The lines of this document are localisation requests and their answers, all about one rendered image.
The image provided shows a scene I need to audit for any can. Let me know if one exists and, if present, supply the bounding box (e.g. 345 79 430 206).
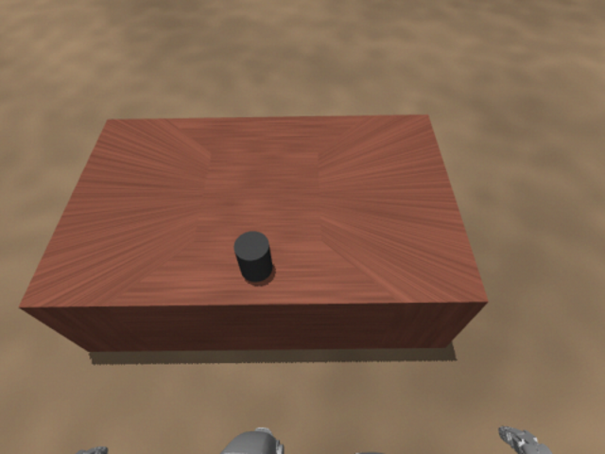
233 231 272 282

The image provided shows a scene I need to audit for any right robot hand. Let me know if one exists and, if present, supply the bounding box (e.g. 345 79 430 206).
498 427 553 454

